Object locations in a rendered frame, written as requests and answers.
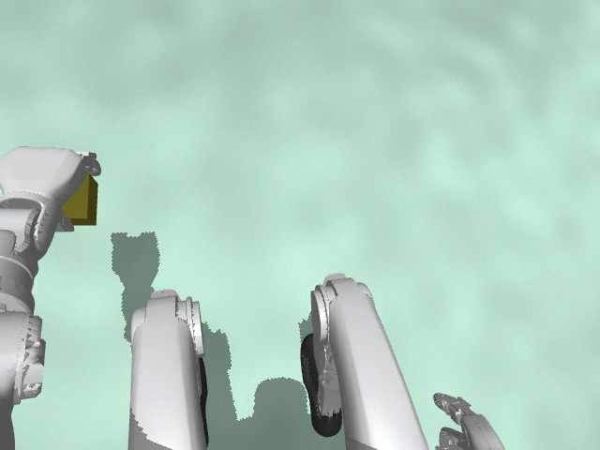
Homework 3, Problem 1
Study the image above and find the right robot hand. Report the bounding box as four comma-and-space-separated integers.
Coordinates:
433, 393, 505, 450

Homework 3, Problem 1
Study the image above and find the small box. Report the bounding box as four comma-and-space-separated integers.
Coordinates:
62, 173, 98, 226

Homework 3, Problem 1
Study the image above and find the left robot arm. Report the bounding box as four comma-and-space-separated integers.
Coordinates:
0, 191, 60, 450

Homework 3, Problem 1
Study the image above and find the left robot hand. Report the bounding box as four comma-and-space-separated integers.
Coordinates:
0, 147, 101, 233

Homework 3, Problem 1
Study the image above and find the right robot foot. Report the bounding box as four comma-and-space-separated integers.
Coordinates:
300, 333, 342, 437

